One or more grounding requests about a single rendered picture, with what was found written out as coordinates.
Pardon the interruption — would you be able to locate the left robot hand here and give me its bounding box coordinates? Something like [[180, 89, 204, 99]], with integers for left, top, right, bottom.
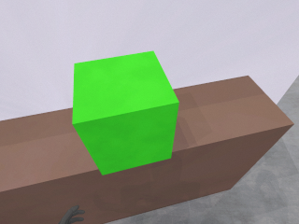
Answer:
[[58, 205, 85, 224]]

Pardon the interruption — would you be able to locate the carton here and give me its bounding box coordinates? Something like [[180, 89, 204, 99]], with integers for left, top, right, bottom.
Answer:
[[72, 50, 179, 175]]

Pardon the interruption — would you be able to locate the pedestal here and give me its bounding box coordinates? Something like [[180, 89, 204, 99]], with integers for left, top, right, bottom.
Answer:
[[0, 76, 294, 224]]

